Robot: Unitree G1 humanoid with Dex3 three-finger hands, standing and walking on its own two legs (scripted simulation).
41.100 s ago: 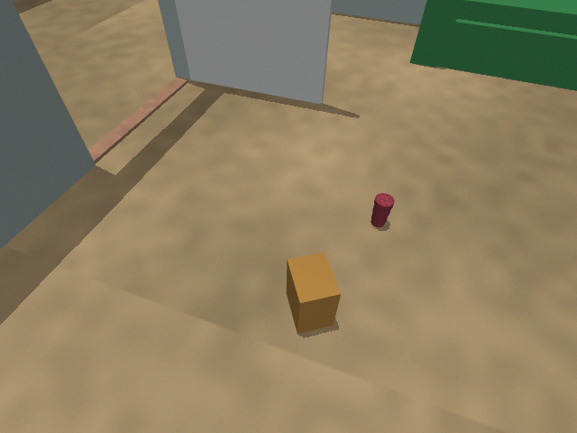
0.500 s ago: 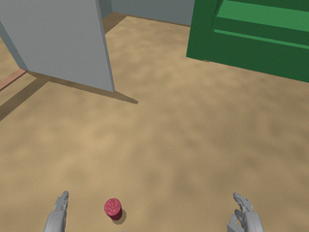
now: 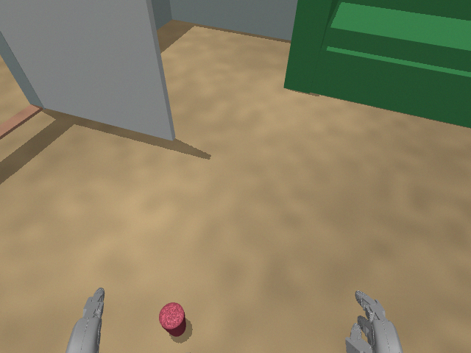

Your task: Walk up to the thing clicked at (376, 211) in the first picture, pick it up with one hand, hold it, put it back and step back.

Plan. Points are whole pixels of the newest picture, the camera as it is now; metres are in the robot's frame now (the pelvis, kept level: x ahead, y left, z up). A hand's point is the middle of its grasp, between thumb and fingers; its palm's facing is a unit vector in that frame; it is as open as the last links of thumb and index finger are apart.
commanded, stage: home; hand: left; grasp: from the side
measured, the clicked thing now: (174, 321) +0.36 +0.21 -0.64
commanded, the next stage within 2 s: stand in 0.36 s
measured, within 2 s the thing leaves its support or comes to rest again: neither
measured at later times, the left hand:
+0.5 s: hand (123, 346) +0.17 +0.18 -0.05, palm faces +0.11 -0.95 -0.28, open 17.4 cm
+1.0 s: hand out of the picture +0.13 +0.23 -0.10, palm faces -0.03 -0.94 -0.34, open 8.1 cm
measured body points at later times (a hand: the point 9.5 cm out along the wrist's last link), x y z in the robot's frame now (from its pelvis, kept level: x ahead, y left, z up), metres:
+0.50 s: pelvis +0.00 +0.00 +0.00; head +0.01 +0.00 +0.45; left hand +0.16 +0.23 -0.03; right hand +0.16 -0.24 -0.07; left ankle +0.03 +0.13 -0.69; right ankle +0.01 -0.14 -0.69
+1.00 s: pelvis +0.00 +0.00 +0.02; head +0.01 +0.01 +0.47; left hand +0.13 +0.28 -0.08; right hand +0.12 -0.28 -0.09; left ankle +0.03 +0.13 -0.68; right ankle +0.01 -0.14 -0.68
